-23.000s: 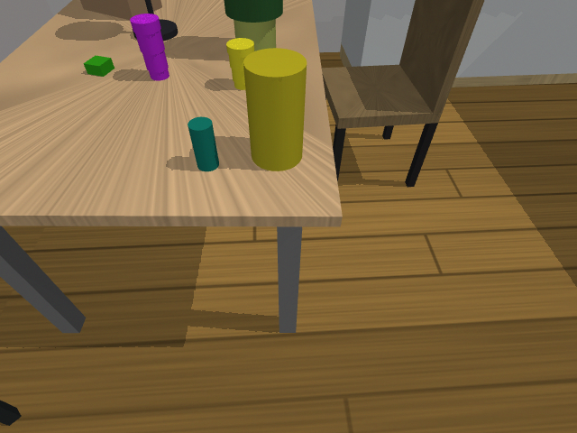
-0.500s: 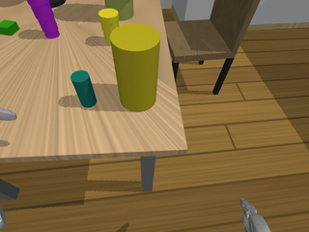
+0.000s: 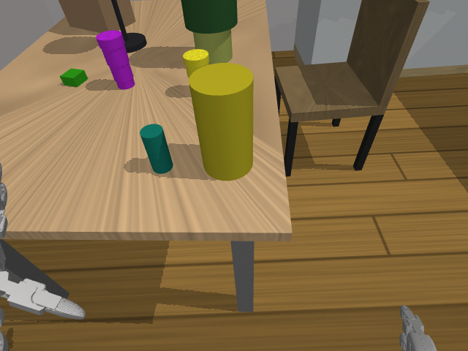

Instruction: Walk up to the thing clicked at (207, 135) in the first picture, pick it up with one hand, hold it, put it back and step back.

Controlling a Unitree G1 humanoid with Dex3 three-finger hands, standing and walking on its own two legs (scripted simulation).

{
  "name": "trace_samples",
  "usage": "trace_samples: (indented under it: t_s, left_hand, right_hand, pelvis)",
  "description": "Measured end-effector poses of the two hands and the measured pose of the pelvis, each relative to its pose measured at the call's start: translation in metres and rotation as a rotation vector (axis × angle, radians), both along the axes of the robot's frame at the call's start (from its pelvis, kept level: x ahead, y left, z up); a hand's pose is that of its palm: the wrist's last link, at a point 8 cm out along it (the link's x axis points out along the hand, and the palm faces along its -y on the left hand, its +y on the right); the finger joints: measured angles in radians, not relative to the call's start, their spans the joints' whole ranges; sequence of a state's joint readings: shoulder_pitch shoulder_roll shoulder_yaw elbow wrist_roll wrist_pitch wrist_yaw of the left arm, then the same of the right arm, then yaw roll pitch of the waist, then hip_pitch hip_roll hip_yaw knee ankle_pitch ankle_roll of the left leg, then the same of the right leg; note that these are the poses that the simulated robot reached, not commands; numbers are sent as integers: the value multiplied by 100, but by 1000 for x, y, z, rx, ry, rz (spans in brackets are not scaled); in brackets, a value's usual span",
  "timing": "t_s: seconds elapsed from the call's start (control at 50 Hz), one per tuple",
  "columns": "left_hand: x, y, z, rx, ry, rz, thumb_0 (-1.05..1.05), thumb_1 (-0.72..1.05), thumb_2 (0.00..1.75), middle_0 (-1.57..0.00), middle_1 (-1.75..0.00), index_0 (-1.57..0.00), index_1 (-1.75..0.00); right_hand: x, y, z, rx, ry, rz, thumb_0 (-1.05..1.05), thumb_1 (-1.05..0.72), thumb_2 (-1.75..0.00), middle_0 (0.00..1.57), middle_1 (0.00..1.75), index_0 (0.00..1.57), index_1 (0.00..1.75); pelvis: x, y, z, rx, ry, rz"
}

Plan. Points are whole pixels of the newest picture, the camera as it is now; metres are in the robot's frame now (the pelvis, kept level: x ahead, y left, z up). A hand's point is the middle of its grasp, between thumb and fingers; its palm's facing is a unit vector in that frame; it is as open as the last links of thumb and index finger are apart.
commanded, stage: sink last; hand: left
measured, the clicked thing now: (157, 149) +0.52 +0.21 +0.05
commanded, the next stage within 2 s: home in 0.38 s
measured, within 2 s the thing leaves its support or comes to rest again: neither
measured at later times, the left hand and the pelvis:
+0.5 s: hand (15, 300) +0.16 +0.27 +0.15, palm faces +0.40 -0.79 -0.46, open 17.5 cm; pelvis -0.03 -0.01 +0.00, yaw +0 degrees
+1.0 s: hand (111, 348) +0.15 +0.21 -0.02, palm faces +0.18 -0.95 -0.25, open 17.3 cm; pelvis -0.02 +0.01 -0.01, yaw +0 degrees
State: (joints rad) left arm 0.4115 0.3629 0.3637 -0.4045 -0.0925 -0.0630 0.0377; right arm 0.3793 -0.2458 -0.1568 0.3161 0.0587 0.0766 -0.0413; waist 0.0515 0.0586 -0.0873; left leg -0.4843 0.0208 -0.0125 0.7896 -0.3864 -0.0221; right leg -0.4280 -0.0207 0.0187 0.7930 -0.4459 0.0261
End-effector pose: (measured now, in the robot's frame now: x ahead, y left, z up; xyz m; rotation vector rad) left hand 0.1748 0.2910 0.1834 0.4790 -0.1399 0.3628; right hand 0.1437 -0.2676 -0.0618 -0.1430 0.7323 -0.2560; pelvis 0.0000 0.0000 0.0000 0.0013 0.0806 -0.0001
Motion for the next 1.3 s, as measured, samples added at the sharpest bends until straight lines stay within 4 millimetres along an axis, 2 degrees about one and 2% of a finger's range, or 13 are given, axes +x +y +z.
trace_samples:
  t_s: [0.1,0.2,0.44,0.6,0.7,0.8,0.86,0.9,1.02,1.1,1.18,1.3]
  left_hand:
    - [-30,-20,6,29,-5,-46,-1,-51,0,-6,-4,-7,-3]
    - [-48,-20,8,46,-26,-31,-1,-52,0,-6,-4,-7,-4]
    - [-56,1,-10,42,-11,17,-1,-54,1,-7,-5,-8,-5]
    - [-56,23,-26,24,21,68,-1,-54,4,-7,-6,-8,-6]
    - [-54,23,-56,-62,92,77,-1,-52,7,-6,-7,-7,-7]
    - [-53,4,-100,-181,217,40,-1,-49,9,-6,-7,-7,-7]
    - [-55,-9,-127,-241,314,19,-1,-48,10,-6,-7,-7,-7]
    - [-56,-16,-144,-274,379,11,-1,-48,9,-6,-7,-7,-7]
    - [-54,-40,-193,-362,550,-23,-1,-52,7,-6,-6,-6,-6]
    - [-48,-59,-222,-409,644,-61,-1,-53,6,-5,-6,-6,-6]
    - [-41,-69,-234,-426,689,-76,-1,-53,6,-6,-6,-6,-6]
    - [-31,-68,-232,-400,699,-60,-1,-54,6,-6,-5,-6,-6]
  right_hand:
    - [-1,-5,7,6,-63,-6,-1,52,-5,6,5,6,6]
    - [-8,-9,10,2,-92,4,-1,52,-5,6,5,6,6]
    - [-32,-17,16,-37,-113,4,-2,50,-5,6,5,6,6]
    - [-31,-16,29,-78,-159,2,-2,41,-13,8,9,8,9]
    - [-24,7,27,-43,-167,48,-1,17,-29,10,13,10,14]
    - [-17,47,12,39,-136,114,-1,-9,-43,12,17,12,17]
    - [-16,61,5,64,-114,135,-1,-23,-51,14,19,14,19]
    - [-16,62,3,58,-105,133,-1,-32,-56,15,20,15,21]
    - [-16,48,6,-5,-99,114,0,-63,-74,18,25,18,26]
    - [-15,45,9,-29,-96,115,0,-77,-82,19,28,19,28]
    - [-15,45,9,-31,-89,110,1,-84,-86,20,29,20,29]
    - [-13,42,8,-23,-83,94,1,-89,-89,20,30,20,30]
  pelvis:
    - [-5,-5,-2,7,-17,4]
    - [-13,-10,-3,14,-31,12]
    - [-28,-12,-5,16,-43,7]
    - [-27,-6,-3,11,-43,2]
    - [-25,-2,-2,9,-38,0]
    - [-24,1,-4,3,-23,2]
    - [-23,4,-5,-1,-11,2]
    - [-23,5,-6,-3,-5,2]
    - [-21,7,-11,-4,19,-2]
    - [-20,5,-14,-5,36,-5]
    - [-17,2,-16,-6,48,-7]
    - [-12,1,-18,-6,58,-12]
